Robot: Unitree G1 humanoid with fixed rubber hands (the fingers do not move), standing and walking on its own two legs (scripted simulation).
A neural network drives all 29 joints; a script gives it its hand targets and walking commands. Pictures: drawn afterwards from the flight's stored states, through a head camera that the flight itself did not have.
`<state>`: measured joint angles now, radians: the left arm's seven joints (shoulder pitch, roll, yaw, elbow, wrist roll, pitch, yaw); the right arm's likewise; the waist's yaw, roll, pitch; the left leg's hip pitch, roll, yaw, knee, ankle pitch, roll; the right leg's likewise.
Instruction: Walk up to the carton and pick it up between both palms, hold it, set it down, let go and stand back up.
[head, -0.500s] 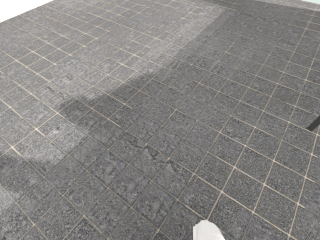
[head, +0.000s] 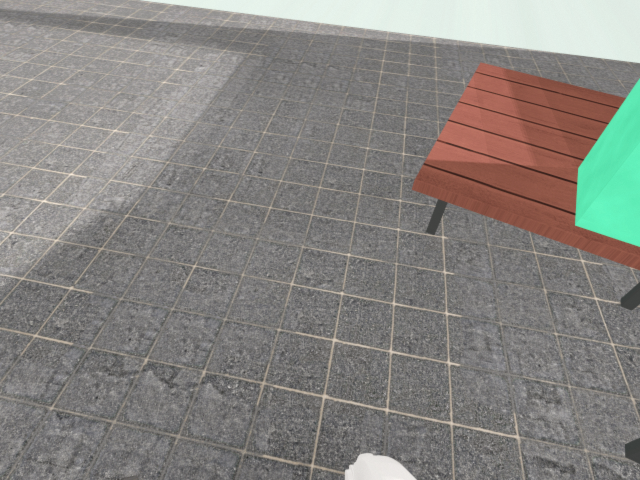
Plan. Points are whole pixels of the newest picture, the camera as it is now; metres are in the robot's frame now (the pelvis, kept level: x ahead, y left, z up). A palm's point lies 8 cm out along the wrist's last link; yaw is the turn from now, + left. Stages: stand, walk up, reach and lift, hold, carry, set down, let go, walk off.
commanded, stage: walk up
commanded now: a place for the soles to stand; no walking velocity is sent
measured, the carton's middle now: out of the picture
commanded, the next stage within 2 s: none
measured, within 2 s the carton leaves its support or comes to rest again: neither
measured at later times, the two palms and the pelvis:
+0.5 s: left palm (294, 406) +0.23 +0.05 -0.09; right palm out of the picture +0.03 -0.45 -0.12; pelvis +0.07 -0.18 +0.00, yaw -21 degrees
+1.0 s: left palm (402, 337) +0.37 -0.12 -0.12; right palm out of the picture +0.02 -0.51 -0.09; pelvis +0.16 -0.30 +0.01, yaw -34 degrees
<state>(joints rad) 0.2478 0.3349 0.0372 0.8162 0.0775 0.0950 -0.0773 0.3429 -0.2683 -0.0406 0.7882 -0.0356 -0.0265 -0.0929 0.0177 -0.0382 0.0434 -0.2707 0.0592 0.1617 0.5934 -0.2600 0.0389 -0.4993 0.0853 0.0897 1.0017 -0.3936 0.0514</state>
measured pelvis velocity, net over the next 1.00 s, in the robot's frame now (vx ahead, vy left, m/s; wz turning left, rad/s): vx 0.16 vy -0.30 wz -0.59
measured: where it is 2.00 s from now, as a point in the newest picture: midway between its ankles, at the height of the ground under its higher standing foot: outside the picture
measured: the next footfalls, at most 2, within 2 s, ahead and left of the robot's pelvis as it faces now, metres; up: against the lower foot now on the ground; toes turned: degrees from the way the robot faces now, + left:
right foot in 0.38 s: +0.11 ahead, -0.30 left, +0.00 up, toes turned -19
left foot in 0.78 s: +0.27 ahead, -0.21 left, +0.00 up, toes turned -21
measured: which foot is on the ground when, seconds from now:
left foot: down 0.00-0.36, up 0.38-0.76, down 0.78-1.00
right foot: up 0.00-0.36, down 0.38-0.78, up 0.80-1.00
